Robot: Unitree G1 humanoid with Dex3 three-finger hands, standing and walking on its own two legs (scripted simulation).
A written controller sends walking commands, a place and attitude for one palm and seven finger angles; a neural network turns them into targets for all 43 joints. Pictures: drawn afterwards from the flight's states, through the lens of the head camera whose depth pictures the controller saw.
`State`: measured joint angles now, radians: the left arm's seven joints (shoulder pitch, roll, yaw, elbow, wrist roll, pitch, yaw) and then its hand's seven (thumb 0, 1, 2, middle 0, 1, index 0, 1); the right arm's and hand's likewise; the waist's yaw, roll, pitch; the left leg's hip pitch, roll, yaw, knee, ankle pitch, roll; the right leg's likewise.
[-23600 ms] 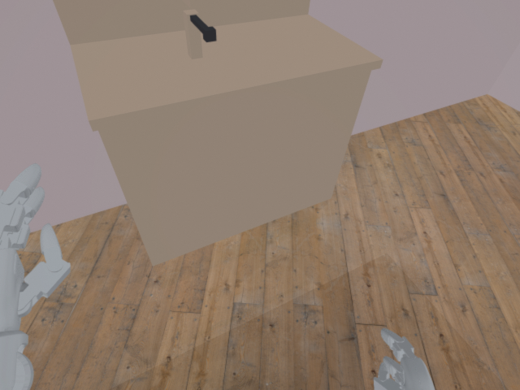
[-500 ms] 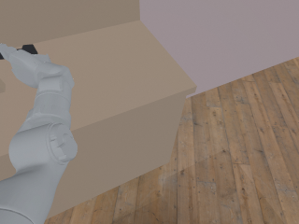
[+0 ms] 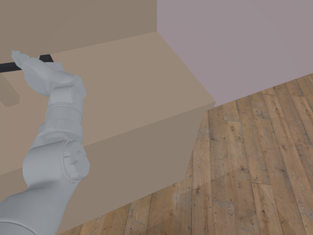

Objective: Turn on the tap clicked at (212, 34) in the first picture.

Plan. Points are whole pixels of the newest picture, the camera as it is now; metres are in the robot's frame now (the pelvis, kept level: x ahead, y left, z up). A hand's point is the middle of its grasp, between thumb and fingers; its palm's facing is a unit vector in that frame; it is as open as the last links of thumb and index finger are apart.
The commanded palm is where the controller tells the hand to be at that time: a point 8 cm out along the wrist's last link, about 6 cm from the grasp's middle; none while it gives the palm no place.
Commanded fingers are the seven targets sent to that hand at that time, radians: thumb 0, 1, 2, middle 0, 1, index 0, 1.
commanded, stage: lift the hand up off the lever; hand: left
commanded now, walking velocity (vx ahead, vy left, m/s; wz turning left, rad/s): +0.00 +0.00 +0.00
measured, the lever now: (46, 62) +0.53 +0.27 +0.17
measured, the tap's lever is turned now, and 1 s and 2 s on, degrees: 80 80 80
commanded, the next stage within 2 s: none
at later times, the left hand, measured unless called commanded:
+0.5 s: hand (54, 64) +0.47 +0.22 +0.20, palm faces +0.83 -0.54 -0.14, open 7.8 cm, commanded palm +0.42 +0.24 +0.20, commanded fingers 0.00 0.90 0.90 -0.15 -0.15 -0.15 -0.15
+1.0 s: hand (48, 58) +0.47 +0.22 +0.22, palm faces +0.83 -0.55 -0.11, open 7.8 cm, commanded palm +0.41 +0.24 +0.22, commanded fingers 0.00 0.90 0.90 -0.15 -0.15 -0.15 -0.15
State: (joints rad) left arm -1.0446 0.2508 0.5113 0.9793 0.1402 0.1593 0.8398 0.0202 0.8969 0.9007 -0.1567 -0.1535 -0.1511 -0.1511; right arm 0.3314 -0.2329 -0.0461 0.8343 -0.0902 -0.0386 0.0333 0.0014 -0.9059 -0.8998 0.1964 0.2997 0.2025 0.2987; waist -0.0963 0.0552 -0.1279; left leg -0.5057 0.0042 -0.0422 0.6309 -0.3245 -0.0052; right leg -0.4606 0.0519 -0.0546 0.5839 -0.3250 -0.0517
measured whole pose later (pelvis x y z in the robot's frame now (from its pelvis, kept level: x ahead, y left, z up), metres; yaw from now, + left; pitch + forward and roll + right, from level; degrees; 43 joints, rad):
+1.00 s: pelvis -0.03 -0.01 +0.01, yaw +0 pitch +8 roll -1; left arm -1.12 0.31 0.50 1.01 0.14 0.24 0.83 0.02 0.89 0.90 -0.16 -0.15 -0.15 -0.15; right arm 0.32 -0.25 -0.04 0.86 -0.07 -0.06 0.00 0.00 -0.91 -0.90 0.20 0.30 0.20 0.30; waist -0.09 0.06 -0.11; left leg -0.46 0.01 -0.05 0.56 -0.25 -0.02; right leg -0.42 0.06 -0.06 0.53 -0.26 -0.06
